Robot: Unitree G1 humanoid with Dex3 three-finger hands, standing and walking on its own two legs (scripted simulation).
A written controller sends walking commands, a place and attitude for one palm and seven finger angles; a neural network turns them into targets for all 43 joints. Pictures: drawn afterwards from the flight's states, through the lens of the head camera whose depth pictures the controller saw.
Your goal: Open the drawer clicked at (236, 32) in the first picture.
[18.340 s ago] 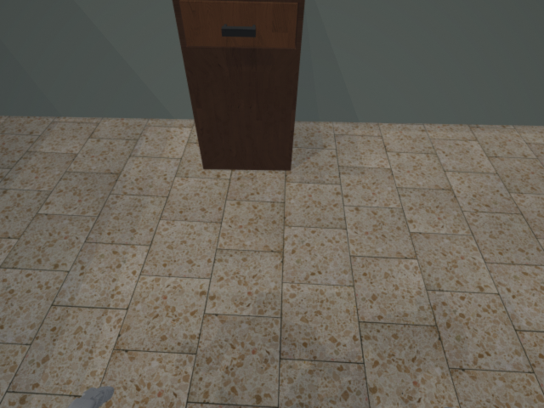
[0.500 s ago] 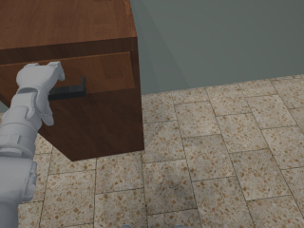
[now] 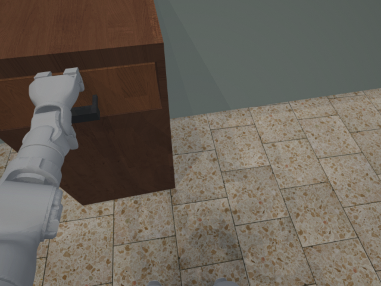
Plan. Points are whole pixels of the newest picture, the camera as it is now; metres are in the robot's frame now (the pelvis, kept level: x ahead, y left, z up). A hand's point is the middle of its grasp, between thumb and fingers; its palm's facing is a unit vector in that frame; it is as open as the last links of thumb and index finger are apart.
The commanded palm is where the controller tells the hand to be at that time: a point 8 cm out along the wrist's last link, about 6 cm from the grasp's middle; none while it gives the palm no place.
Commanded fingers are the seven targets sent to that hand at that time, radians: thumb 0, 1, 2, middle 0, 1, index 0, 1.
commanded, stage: lower the fingers behind the handle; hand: left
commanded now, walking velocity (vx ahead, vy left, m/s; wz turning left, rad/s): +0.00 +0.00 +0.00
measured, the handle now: (72, 108) +0.54 +0.26 +0.01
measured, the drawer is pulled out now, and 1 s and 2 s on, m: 0.00 0.00 0.00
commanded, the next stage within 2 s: close the thumb around the handle in 1.12 s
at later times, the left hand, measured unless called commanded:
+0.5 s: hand (72, 121) +0.50 +0.26 +0.01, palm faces -0.03 +0.00 -1.00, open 13.6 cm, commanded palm +0.48 +0.25 +0.06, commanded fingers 0.00 -0.50 0.30 -0.30 -1.20 -0.30 -1.20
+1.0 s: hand (74, 128) +0.49 +0.26 -0.01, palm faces -0.02 -0.01 -1.00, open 13.8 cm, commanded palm +0.48 +0.25 +0.04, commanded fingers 0.00 -0.50 0.30 -0.30 -1.20 -0.30 -1.20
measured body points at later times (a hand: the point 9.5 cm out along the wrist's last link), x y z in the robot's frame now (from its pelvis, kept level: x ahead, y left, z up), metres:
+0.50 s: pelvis +0.00 +0.00 -0.02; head +0.11 +0.01 +0.42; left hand +0.49 +0.25 +0.07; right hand +0.00 -0.27 -0.14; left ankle +0.00 +0.10 -0.71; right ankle -0.01 -0.13 -0.71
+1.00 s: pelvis +0.00 +0.01 -0.03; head +0.12 +0.01 +0.40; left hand +0.49 +0.26 +0.04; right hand +0.00 -0.27 -0.15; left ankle +0.00 +0.10 -0.71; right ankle -0.01 -0.13 -0.71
